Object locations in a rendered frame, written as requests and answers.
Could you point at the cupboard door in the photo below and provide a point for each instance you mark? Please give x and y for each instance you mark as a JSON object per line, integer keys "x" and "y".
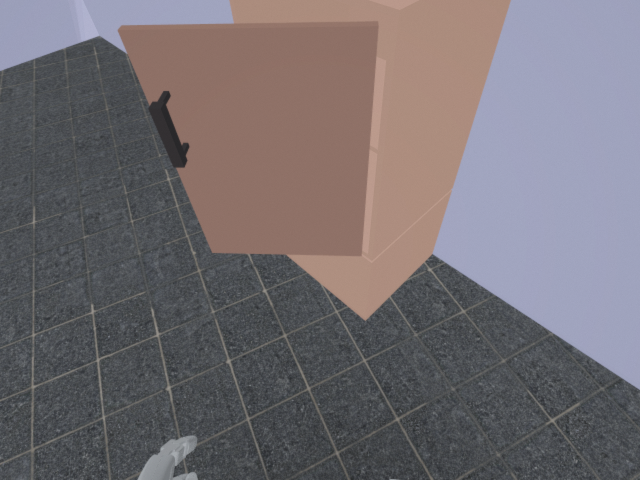
{"x": 278, "y": 121}

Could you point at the left robot hand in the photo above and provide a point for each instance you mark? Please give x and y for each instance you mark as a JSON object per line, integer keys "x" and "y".
{"x": 161, "y": 466}

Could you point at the handle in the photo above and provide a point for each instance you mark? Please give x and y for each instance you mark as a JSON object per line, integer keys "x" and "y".
{"x": 163, "y": 122}

